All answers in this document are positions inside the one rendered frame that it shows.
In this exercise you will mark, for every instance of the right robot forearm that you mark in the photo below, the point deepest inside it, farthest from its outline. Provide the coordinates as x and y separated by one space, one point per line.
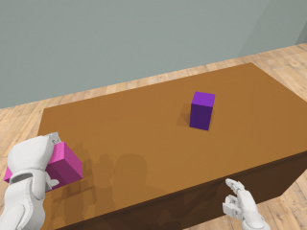
252 220

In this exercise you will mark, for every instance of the table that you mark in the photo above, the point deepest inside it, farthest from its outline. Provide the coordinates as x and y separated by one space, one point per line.
145 168

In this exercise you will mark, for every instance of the sponge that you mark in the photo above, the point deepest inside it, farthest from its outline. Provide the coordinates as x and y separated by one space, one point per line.
63 166

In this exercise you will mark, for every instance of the robot right hand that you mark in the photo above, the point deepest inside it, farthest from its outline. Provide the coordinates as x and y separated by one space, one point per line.
235 206

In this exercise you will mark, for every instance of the left robot forearm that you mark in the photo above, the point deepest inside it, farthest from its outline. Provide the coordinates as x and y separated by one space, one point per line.
23 201

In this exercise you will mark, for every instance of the robot left hand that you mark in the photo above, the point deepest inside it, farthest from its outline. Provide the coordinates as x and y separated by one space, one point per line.
34 153

